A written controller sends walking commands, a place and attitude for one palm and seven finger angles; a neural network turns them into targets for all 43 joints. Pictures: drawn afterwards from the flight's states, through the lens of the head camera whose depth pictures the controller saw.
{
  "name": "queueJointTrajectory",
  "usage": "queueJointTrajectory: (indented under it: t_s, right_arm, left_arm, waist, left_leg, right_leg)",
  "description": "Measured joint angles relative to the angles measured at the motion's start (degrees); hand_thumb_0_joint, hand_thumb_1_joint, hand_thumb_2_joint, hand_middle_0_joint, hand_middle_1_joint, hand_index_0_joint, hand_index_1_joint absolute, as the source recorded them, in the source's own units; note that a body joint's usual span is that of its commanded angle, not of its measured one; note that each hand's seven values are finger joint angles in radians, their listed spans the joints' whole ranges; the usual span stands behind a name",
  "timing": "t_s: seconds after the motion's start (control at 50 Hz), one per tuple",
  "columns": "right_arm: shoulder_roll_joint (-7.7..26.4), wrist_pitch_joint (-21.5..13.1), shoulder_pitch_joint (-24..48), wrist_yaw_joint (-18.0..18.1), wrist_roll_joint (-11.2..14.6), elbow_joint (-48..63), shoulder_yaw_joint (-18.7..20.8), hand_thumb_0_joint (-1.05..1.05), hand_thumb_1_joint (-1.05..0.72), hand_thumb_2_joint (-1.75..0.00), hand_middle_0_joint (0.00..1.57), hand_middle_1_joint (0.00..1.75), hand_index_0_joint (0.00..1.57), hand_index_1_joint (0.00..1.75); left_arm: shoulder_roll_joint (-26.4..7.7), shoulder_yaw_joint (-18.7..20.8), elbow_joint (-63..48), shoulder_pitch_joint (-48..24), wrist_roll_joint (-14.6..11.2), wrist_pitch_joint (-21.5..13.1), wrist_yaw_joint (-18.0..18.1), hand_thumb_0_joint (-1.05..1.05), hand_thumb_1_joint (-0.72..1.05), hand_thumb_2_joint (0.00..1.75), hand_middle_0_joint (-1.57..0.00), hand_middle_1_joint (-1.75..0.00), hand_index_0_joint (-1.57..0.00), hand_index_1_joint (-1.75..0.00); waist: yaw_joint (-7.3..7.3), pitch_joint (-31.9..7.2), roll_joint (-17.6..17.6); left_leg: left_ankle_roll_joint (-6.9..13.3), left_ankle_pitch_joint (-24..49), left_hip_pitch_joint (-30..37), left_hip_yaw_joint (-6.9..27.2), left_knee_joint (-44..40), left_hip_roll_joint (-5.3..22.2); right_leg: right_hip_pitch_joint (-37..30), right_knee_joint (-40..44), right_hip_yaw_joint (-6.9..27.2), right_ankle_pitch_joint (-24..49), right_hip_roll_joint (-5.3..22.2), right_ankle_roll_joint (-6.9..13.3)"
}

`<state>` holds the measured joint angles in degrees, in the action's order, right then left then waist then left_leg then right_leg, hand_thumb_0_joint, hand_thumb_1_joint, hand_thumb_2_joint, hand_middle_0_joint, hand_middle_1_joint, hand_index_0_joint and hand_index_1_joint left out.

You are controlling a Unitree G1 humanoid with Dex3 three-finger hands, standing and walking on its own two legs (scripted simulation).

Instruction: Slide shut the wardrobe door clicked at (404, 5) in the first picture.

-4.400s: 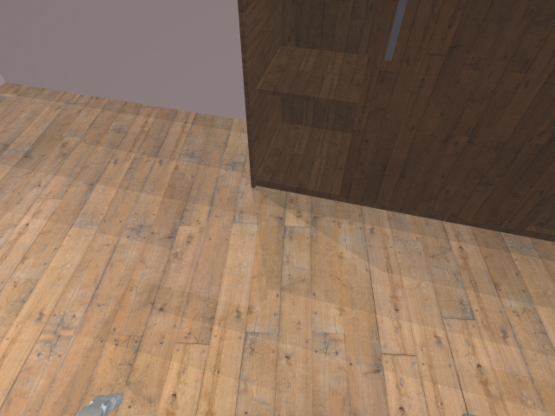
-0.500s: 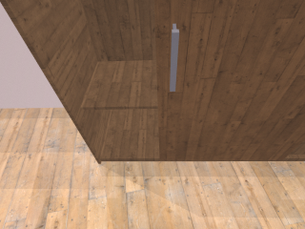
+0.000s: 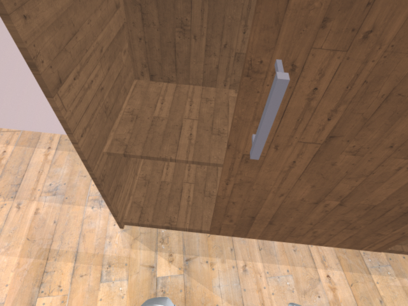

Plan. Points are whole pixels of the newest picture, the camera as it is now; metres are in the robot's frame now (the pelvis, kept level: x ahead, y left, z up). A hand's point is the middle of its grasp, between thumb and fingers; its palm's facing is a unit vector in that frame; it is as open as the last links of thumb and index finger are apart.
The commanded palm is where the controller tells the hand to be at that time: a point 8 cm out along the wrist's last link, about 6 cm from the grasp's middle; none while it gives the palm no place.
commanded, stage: come to a stop and stand still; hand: right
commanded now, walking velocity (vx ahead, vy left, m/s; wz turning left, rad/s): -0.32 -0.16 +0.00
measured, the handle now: (265, 115) +0.48 -0.07 +0.12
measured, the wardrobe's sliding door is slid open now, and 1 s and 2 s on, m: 0.43 0.43 0.43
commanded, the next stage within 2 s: look again from close up in 1.66 s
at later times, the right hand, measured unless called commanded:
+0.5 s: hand out of the picture -0.02 -0.30 -0.16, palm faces +0.04 +0.96 -0.28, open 7.4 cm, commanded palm none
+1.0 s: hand out of the picture -0.10 -0.30 -0.16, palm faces +0.00 +0.99 -0.17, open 7.4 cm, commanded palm none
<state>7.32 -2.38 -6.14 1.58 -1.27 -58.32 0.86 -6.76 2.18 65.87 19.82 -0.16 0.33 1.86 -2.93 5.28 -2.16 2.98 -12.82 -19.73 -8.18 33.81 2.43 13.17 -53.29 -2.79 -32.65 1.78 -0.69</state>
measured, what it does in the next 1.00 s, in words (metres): steps to the right: right foot, then left foot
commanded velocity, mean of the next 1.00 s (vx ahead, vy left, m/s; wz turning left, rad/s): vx -0.02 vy -0.01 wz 0.00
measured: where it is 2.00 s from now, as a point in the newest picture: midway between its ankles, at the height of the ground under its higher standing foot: outside the picture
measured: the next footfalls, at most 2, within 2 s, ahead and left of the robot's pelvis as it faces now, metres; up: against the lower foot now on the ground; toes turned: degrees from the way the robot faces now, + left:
right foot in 0.30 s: +0.01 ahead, -0.15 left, +0.00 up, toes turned -3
left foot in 0.58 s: -0.02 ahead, +0.00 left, +0.01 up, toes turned -2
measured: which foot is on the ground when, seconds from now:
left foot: down 0.00-0.30, up 0.32-0.56, down 0.58-1.00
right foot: up 0.00-0.28, down 0.30-1.00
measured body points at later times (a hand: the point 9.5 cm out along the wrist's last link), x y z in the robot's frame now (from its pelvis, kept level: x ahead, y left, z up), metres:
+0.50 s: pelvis -0.06 -0.10 +0.00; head -0.09 -0.09 +0.45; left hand +0.03 +0.14 -0.14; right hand -0.02 -0.35 -0.14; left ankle -0.03 +0.03 -0.70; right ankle -0.03 -0.15 -0.73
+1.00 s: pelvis -0.10 -0.14 +0.01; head -0.10 -0.14 +0.46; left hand -0.11 +0.09 -0.15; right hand -0.10 -0.35 -0.15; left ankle -0.06 +0.00 -0.72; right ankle -0.03 -0.15 -0.73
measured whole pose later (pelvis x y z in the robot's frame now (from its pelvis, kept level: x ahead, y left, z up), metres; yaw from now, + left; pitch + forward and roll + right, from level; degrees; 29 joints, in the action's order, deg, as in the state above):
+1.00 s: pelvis -0.10 -0.14 +0.01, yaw +1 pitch -1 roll +1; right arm 7.1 0.9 -19.5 1.5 -1.5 -60.3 -0.4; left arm -10.9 0.3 61.7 19.2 1.1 1.2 0.8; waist -0.6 0.0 -1.6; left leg 2.1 -16.4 -15.0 0.9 28.8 0.9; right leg 13.8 -20.0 -7.1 -6.2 -6.5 7.8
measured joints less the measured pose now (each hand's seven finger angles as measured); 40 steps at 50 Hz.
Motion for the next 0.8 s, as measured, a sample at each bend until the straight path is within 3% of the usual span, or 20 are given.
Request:
queueJointTrajectory:
  t_s: [0.08, 0.16, 0.22, 0.28, 0.3, 0.34, 0.38, 0.46, 0.54, 0.6, 0.66, 0.8]
  right_arm:
    - [-0.21, 1.29, 0.33, 0.95, 0.16, 0.87, 0.93, -0.01, -0.92, -0.89, 0.21, 0.30, 0.20, 0.30]
    - [1.07, 2.68, -0.09, 0.81, -0.33, 1.50, 1.42, -0.01, -0.93, -0.89, 0.21, 0.30, 0.20, 0.30]
    - [2.34, 3.53, -1.04, 0.67, -0.78, 1.55, 1.87, 0.00, -0.92, -0.89, 0.21, 0.30, 0.20, 0.30]
    - [3.77, 4.19, -3.12, 1.40, -0.84, 1.97, 1.64, 0.00, -0.91, -0.89, 0.21, 0.30, 0.20, 0.30]
    - [4.10, 4.45, -4.25, 1.59, -0.62, 2.32, 1.46, 0.00, -0.91, -0.89, 0.21, 0.30, 0.20, 0.30]
    - [4.88, 5.50, -5.91, 1.45, -0.04, 2.17, 1.34, 0.00, -0.91, -0.89, 0.21, 0.30, 0.20, 0.30]
    - [5.02, 6.71, -8.22, 0.98, -0.03, 2.36, 1.35, 0.01, -0.91, -0.89, 0.21, 0.30, 0.20, 0.30]
    - [5.11, 6.60, -10.94, 0.09, -0.14, 2.91, 1.11, 0.01, -0.91, -0.89, 0.20, 0.30, 0.20, 0.30]
    - [4.61, 5.26, -12.27, -0.20, -0.22, 3.72, 0.74, 0.01, -0.91, -0.89, 0.20, 0.30, 0.19, 0.30]
    - [3.31, 4.13, -13.16, -0.03, -0.28, 3.00, 0.30, 0.01, -0.91, -0.89, 0.20, 0.30, 0.19, 0.30]
    - [1.49, 3.37, -14.34, -0.11, -0.19, 1.83, -0.86, 0.01, -0.91, -0.89, 0.20, 0.30, 0.19, 0.30]
    - [0.56, 3.48, -14.27, -0.28, -0.04, -0.27, -1.60, 0.01, -0.91, -0.89, 0.20, 0.30, 0.20, 0.30]
  left_arm:
    - [-1.45, 0.93, -2.59, -5.05, 0.21, 1.74, -0.05, 0.01, 0.91, 0.90, -0.20, -0.30, -0.20, -0.30]
    - [-3.45, 1.79, -5.72, -9.72, 0.68, 2.56, -0.56, 0.01, 0.91, 0.90, -0.20, -0.30, -0.20, -0.30]
    - [-4.32, 1.90, -7.62, -11.59, 0.84, 2.27, -0.92, 0.00, 0.91, 0.90, -0.20, -0.30, -0.20, -0.30]
    - [-4.76, 1.65, -10.24, -10.90, 0.60, 1.50, -1.31, 0.00, 0.91, 0.90, -0.20, -0.30, -0.20, -0.30]
    - [-5.09, 1.60, -11.48, -9.94, 0.60, 1.09, -1.29, 0.00, 0.91, 0.90, -0.20, -0.30, -0.20, -0.30]
    - [-5.02, 1.33, -13.06, -8.41, 1.18, 0.92, -1.20, 0.00, 0.91, 0.90, -0.20, -0.30, -0.20, -0.30]
    - [-5.08, 0.76, -14.48, -7.08, 1.76, 1.37, -1.16, 0.01, 0.91, 0.90, -0.20, -0.30, -0.20, -0.30]
    - [-4.71, -0.39, -15.67, -6.03, 2.07, 1.60, -1.52, 0.01, 0.91, 0.90, -0.20, -0.30, -0.20, -0.30]
    - [-3.88, -1.42, -15.68, -5.53, 2.00, 1.12, -1.73, 0.01, 0.91, 0.90, -0.20, -0.30, -0.20, -0.30]
    - [-3.82, -1.23, -14.84, -5.57, 1.38, 0.74, -1.30, 0.00, 0.92, 0.90, -0.20, -0.30, -0.20, -0.30]
    - [-4.93, -0.95, -13.55, -5.28, 1.11, 0.52, -1.17, 0.00, 0.94, 0.90, -0.20, -0.30, -0.21, -0.30]
    - [-4.60, -1.89, -8.96, -1.43, 1.31, 0.13, -1.37, 0.00, 0.93, 0.90, -0.20, -0.30, -0.20, -0.30]
  waist:
    - [1.46, 0.78, 0.43]
    - [2.59, 1.10, 0.52]
    - [3.19, 0.70, 1.08]
    - [3.22, -1.09, 2.09]
    - [2.92, -2.24, 2.04]
    - [2.98, -3.76, 3.04]
    - [3.35, -5.78, 2.30]
    - [3.24, -7.39, 0.81]
    - [3.98, -6.57, 0.25]
    - [4.34, -5.47, -0.66]
    - [3.12, -4.63, -2.39]
    - [2.18, -4.89, 0.07]
  left_leg:
    - [-0.28, 2.05, 0.76, 0.00, -2.88, 0.41]
    - [-1.06, 4.07, -0.01, 0.60, -4.38, 0.74]
    - [-1.90, 5.17, -0.79, 1.06, -4.62, 1.13]
    - [-3.25, 5.28, -2.13, 1.53, -2.82, 2.14]
    - [-3.86, 4.60, -2.84, 1.57, -1.05, 2.66]
    - [-3.61, -1.73, -3.57, 3.70, 3.45, 3.50]
    - [-2.74, -7.79, -5.01, 6.56, 10.37, 1.63]
    - [-2.14, -8.08, -5.16, 8.47, 18.23, -0.82]
    - [-1.76, -8.54, 0.27, 7.47, 9.36, -1.57]
    - [-1.69, -4.10, 3.58, 8.37, 0.39, -2.15]
    - [-2.47, -1.89, 4.25, 7.96, -2.64, -2.31]
    - [-1.69, -1.93, 4.89, 8.45, -4.67, -1.92]
  right_leg:
    - [7.44, -5.48, 1.84, 1.86, -0.38, -0.83]
    - [11.32, -5.81, 2.52, 5.57, -0.46, -1.61]
    - [10.28, -1.07, 2.19, 6.54, -0.30, -1.62]
    - [5.46, 10.10, 1.06, 7.46, -0.59, -1.51]
    - [3.18, 15.40, 0.51, 10.08, -0.73, -1.05]
    - [2.30, 15.58, -0.64, 12.49, -2.45, 2.01]
    - [1.47, 16.03, -1.91, 12.99, -2.71, 4.22]
    - [0.96, 19.47, -3.01, 15.56, -4.00, 6.00]
    - [2.44, 21.81, -3.95, 18.19, -5.83, 7.22]
    - [3.95, 22.41, -4.91, 19.35, -6.48, 7.64]
    - [3.37, 25.35, -4.36, 21.31, -6.42, 7.14]
    - [1.52, 30.22, -4.51, 24.38, -7.28, 8.28]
